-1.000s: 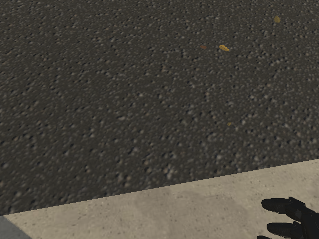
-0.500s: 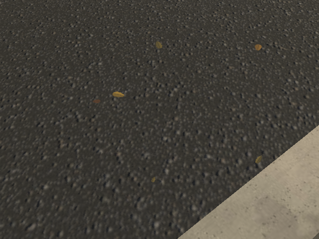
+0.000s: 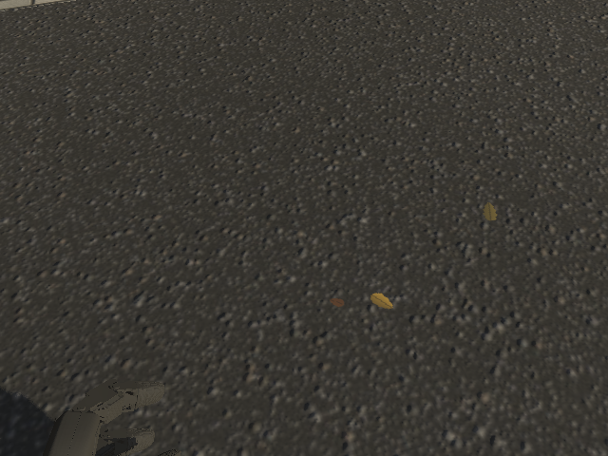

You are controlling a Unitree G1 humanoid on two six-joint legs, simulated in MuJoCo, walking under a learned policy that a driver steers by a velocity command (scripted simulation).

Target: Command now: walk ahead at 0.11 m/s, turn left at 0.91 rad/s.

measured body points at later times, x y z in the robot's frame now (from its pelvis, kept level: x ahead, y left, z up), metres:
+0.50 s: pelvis +0.12 -0.06 +0.00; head +0.16 -0.04 +0.45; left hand +0.15 +0.25 -0.09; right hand +0.42 -0.24 -0.08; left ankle +0.05 +0.05 -0.64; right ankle +0.26 -0.14 -0.73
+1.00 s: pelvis +0.13 -0.06 +0.02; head +0.14 -0.06 +0.47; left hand +0.13 +0.23 -0.10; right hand +0.36 -0.23 -0.07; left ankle +0.06 +0.07 -0.73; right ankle +0.15 -0.19 -0.67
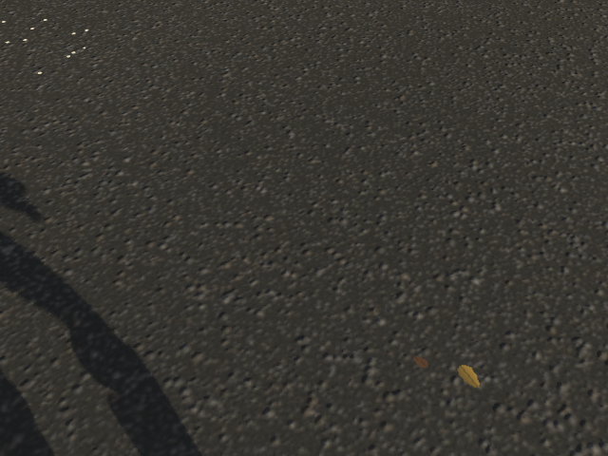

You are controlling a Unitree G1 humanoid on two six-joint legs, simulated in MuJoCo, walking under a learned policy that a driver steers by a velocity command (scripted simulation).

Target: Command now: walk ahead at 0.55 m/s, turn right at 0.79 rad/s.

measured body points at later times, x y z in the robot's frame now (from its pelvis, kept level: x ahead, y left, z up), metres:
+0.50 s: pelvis +0.25 -0.12 -0.04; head +0.28 -0.13 +0.41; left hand +0.23 +0.14 -0.16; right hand +0.41 -0.37 -0.15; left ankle +0.46 -0.08 -0.70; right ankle +0.00 -0.14 -0.74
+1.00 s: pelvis +0.70 -0.15 -0.03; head +0.73 -0.13 +0.42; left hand +0.90 +0.13 -0.08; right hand +0.76 -0.44 -0.15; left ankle +0.45 -0.13 -0.73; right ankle +0.89 -0.23 -0.75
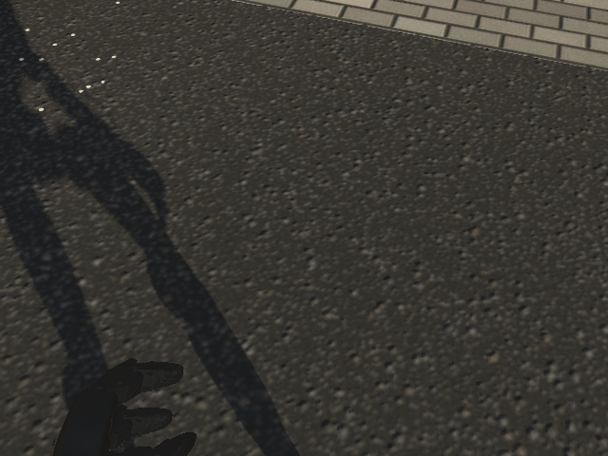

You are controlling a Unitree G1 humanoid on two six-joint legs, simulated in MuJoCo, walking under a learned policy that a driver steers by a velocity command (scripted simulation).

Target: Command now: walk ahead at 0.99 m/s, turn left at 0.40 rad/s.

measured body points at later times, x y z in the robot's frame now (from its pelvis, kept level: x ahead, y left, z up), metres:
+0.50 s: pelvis +0.46 +0.00 +0.00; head +0.49 +0.01 +0.45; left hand +0.37 +0.25 -0.13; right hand +0.70 -0.21 -0.07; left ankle +0.56 +0.10 -0.71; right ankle +0.21 -0.14 -0.62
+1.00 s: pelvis +0.86 -0.05 +0.00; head +0.91 -0.07 +0.45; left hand +1.10 +0.14 -0.11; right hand +0.91 -0.36 -0.10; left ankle +0.84 +0.14 -0.58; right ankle +0.95 -0.11 -0.71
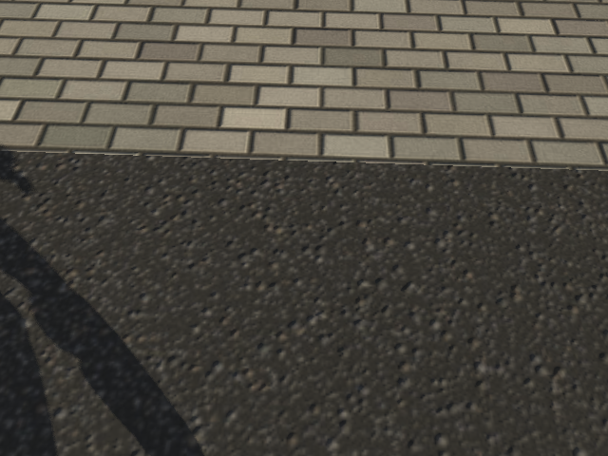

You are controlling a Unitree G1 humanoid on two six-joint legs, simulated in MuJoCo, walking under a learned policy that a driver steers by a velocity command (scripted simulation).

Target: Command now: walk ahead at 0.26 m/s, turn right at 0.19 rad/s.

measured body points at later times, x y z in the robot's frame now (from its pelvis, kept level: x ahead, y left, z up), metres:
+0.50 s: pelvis +0.14 +0.10 +0.01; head +0.19 +0.14 +0.46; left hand +0.24 +0.41 -0.10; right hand +0.35 -0.14 -0.07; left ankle +0.15 +0.20 -0.71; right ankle +0.10 -0.03 -0.66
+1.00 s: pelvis +0.20 +0.09 +0.02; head +0.23 +0.08 +0.47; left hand +0.25 +0.39 -0.08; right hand +0.43 -0.13 -0.08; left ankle +0.15 +0.20 -0.71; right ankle +0.19 -0.02 -0.70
